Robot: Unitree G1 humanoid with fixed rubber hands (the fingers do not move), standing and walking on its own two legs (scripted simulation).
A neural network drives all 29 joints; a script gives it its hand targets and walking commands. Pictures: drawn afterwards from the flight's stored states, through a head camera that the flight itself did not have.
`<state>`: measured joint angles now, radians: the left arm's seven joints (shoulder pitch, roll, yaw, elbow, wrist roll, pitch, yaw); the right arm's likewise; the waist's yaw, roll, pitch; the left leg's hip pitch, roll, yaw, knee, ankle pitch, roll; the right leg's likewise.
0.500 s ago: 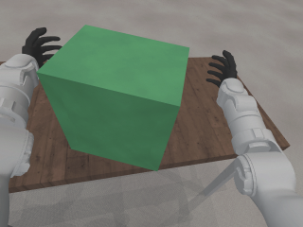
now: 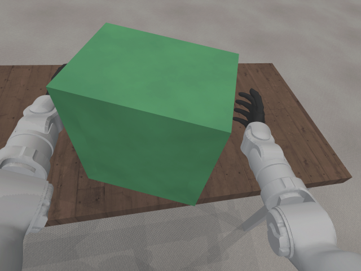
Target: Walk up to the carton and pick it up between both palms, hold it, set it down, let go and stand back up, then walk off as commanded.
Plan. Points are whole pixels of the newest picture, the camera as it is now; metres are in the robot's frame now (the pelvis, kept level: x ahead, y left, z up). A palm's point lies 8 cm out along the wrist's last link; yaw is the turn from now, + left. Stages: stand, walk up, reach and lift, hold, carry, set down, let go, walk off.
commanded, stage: reach and lift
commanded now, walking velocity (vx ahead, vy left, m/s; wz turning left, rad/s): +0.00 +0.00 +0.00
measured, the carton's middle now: (154, 123) +0.43 +0.00 +0.09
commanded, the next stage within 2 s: none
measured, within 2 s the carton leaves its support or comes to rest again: leaves its support in 1.96 s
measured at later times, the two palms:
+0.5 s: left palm (68, 101) +0.47 +0.18 +0.12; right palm (244, 125) +0.39 -0.20 +0.10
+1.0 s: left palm (71, 102) +0.47 +0.17 +0.11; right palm (245, 126) +0.39 -0.20 +0.10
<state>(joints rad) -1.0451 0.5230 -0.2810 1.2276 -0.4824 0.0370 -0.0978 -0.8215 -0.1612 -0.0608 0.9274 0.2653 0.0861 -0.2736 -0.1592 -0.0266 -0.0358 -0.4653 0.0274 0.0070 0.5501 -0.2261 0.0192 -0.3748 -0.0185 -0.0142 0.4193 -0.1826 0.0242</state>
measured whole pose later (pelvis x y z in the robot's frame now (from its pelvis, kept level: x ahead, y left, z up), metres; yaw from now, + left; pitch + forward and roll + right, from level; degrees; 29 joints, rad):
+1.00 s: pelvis +0.00 +0.00 +0.00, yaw +0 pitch +8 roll -3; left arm -1.05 0.44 -0.19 1.23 -0.36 0.05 -0.09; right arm -0.82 -0.06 -0.15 0.93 0.27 0.08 -0.33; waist -0.16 -0.05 -0.05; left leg -0.47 0.03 0.00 0.55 -0.22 0.02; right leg -0.38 -0.02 -0.02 0.42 -0.18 0.03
